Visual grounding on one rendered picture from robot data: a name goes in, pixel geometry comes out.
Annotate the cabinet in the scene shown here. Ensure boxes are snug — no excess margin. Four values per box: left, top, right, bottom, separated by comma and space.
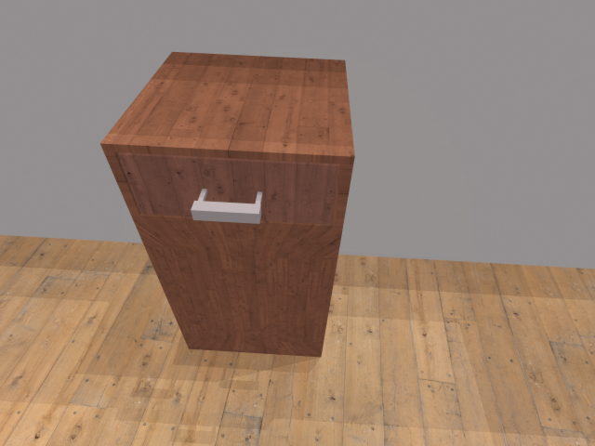
100, 52, 355, 357

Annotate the handle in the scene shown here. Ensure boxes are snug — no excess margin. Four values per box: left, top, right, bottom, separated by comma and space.
191, 189, 262, 224

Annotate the drawer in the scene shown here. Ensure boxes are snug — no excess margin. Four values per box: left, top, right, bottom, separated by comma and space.
117, 152, 340, 225

